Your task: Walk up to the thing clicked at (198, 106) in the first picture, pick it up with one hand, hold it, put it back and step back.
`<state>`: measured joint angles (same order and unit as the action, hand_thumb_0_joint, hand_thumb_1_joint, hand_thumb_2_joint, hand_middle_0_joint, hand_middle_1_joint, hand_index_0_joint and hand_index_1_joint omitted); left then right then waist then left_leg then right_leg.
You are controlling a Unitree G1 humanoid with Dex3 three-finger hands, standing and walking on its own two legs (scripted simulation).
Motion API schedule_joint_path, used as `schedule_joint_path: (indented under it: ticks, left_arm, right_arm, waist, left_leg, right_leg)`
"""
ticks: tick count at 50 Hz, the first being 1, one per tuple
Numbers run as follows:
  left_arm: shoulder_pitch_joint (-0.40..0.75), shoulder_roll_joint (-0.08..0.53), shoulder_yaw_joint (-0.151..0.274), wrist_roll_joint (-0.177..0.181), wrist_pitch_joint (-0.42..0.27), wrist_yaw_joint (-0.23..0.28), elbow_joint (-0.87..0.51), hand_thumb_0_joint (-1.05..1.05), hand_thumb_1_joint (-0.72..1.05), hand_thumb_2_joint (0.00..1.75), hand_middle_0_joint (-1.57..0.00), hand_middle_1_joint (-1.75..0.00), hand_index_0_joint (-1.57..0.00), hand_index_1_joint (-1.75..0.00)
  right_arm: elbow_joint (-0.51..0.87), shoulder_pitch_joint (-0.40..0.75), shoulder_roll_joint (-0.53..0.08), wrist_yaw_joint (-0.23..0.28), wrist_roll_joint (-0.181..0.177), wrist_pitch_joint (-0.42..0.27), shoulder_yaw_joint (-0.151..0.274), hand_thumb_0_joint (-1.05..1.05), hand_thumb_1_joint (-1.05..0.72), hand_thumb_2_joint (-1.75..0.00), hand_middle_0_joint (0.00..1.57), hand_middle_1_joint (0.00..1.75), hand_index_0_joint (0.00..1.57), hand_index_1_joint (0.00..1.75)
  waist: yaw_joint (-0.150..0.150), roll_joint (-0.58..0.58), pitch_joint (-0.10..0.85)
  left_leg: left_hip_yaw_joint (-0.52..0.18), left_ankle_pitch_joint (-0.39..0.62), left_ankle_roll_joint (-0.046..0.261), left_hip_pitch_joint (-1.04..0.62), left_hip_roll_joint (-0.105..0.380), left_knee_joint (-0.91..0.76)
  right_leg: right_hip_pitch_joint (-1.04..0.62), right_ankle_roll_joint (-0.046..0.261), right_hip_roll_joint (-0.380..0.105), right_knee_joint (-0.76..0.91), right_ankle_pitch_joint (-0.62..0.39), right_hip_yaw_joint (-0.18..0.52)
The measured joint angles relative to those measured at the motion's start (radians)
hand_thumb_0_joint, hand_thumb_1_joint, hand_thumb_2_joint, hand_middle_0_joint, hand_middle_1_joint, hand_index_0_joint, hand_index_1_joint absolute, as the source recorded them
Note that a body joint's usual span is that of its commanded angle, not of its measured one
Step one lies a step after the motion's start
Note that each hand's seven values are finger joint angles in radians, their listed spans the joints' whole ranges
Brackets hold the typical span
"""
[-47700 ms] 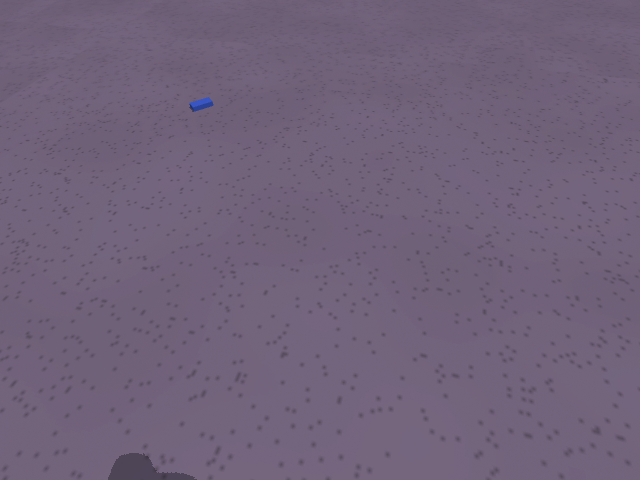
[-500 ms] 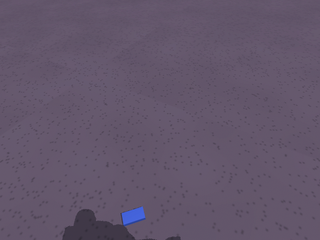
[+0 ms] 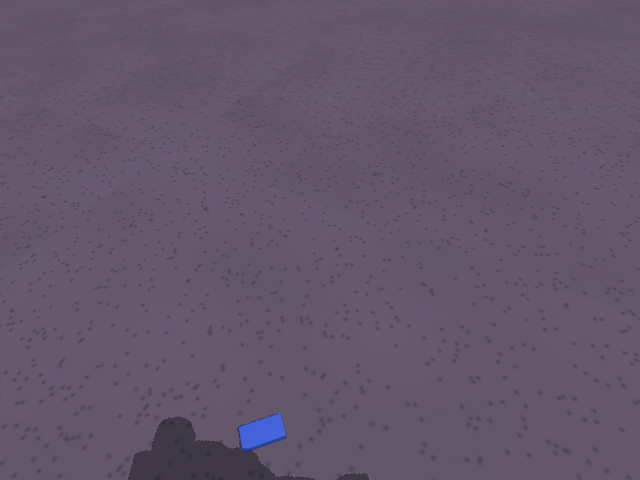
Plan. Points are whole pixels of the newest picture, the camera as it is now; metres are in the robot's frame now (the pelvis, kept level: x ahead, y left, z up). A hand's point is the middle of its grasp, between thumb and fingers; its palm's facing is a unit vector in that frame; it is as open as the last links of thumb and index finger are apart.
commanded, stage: stand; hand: left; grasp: from above
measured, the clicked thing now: (262, 432) +0.42 +0.22 -0.77
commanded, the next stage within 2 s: step back in 1.30 s
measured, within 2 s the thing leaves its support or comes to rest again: neither
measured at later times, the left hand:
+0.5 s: hand out of the picture +0.07 +0.24 -0.16, palm faces -0.01 -0.94 -0.33, open 7.4 cm
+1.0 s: hand out of the picture +0.10 +0.24 -0.16, palm faces -0.01 -0.94 -0.33, open 7.4 cm
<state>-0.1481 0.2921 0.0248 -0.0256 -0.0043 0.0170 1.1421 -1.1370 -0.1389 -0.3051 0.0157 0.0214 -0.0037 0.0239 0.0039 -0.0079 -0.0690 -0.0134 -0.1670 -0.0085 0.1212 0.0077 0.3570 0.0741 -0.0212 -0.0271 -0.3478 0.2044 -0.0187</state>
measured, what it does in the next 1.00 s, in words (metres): stands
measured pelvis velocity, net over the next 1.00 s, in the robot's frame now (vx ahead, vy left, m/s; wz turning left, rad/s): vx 0.02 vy -0.01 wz -0.01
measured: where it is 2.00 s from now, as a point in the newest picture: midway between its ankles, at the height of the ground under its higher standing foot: outside the picture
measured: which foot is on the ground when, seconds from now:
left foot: down 0.00-1.00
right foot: down 0.00-1.00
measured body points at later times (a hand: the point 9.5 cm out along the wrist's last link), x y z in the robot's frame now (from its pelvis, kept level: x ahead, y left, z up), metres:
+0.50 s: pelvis +0.01 -0.01 +0.00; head +0.01 -0.01 +0.45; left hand +0.08 +0.29 -0.14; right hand +0.07 -0.30 -0.14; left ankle +0.02 +0.12 -0.75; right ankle -0.01 -0.13 -0.75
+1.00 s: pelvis +0.02 -0.01 +0.00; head +0.03 -0.01 +0.45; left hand +0.10 +0.29 -0.13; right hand +0.09 -0.30 -0.14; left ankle +0.02 +0.12 -0.75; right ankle -0.01 -0.13 -0.75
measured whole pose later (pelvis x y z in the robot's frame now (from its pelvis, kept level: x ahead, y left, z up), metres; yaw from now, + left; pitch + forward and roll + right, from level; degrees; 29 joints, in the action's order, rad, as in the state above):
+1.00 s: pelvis +0.02 -0.01 +0.00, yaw +0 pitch -2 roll +0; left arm -0.10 0.32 0.02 -0.01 -0.01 0.00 1.14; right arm -1.15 -0.10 -0.33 0.01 0.02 -0.01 0.01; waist 0.00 0.00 -0.06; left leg -0.01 -0.17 -0.02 0.10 0.02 0.32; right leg 0.07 -0.01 -0.02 -0.32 0.21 -0.02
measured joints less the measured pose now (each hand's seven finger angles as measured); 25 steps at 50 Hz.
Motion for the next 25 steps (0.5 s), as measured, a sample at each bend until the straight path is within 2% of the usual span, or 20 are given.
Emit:
schedule_joint_path:
  ticks: [25]
  left_arm:
    - [0.035,0.026,-0.001,0.005,-0.002,-0.011,0.003,0.01,0.9,0.9,-0.2,-0.3,-0.2,-0.3]
  right_arm:
    - [-0.012,0.017,-0.011,-0.006,-0.003,-0.005,-0.011,0.0,-0.91,-0.9,0.21,0.3,0.2,0.3]
  waist:
    - [-0.006,0.006,0.003]
  left_leg:
    - [0.002,0.005,-0.009,0.0,0.01,-0.025]
  right_leg:
    - [0.003,0.009,0.01,0.021,-0.006,0.002]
